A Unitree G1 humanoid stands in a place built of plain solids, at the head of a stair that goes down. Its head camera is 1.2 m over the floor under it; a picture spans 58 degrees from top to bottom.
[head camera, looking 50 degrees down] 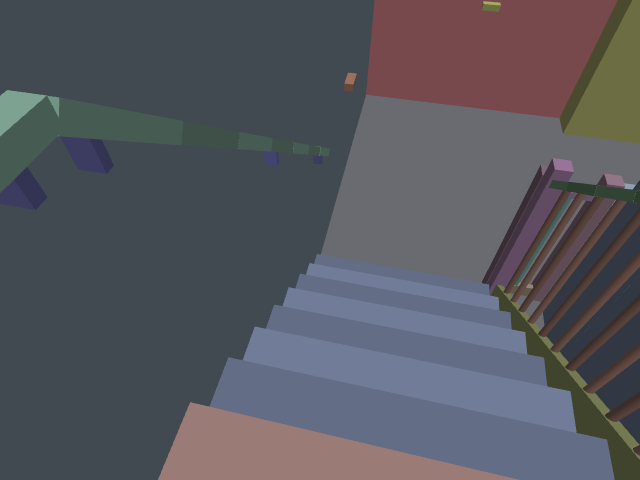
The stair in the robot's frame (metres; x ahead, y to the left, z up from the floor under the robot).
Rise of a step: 0.18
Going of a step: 0.22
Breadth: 1.20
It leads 13 degrees to the right of straight ahead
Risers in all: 8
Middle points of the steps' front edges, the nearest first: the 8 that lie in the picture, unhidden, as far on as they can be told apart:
0.29 -0.23 0.00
0.51 -0.27 -0.18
0.72 -0.32 -0.35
0.93 -0.37 -0.53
1.15 -0.42 -0.71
1.36 -0.47 -0.88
1.57 -0.51 -1.06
1.79 -0.56 -1.24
